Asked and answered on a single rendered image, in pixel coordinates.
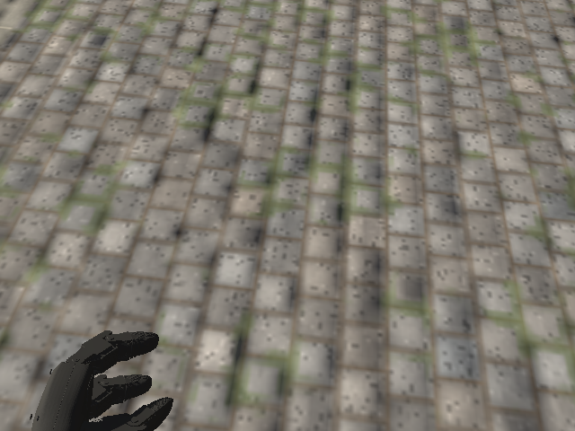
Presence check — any left robot hand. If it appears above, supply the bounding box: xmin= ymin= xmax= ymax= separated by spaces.
xmin=30 ymin=330 xmax=173 ymax=431

